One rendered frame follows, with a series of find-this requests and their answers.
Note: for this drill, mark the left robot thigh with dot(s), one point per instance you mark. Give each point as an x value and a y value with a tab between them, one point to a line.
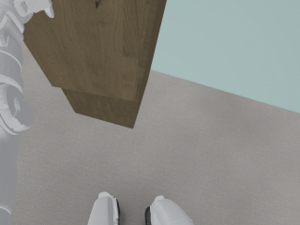
104	211

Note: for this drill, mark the left robot hand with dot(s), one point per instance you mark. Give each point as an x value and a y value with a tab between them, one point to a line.
26	10

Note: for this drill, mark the robot left forearm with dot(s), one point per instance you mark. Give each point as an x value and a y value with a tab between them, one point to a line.
11	53

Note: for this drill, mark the cupboard door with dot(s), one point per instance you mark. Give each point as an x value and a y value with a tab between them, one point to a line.
90	46

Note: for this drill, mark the robot thigh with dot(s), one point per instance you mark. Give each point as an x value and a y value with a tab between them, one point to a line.
167	212
104	211

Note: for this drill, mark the right robot thigh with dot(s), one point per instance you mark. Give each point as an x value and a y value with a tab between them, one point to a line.
167	212

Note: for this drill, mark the left robot upper arm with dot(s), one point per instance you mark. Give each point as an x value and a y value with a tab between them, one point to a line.
16	116

